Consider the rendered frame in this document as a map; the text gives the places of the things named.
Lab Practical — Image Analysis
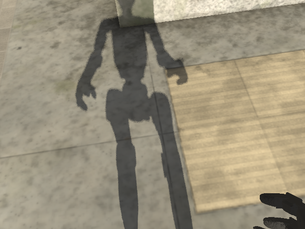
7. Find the right robot hand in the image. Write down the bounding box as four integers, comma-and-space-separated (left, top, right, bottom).
253, 192, 305, 229

